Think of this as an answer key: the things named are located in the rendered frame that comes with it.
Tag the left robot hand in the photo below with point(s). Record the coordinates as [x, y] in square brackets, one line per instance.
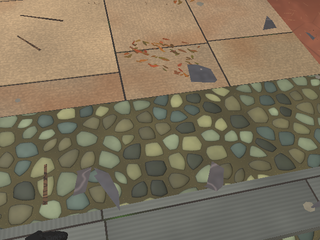
[50, 235]

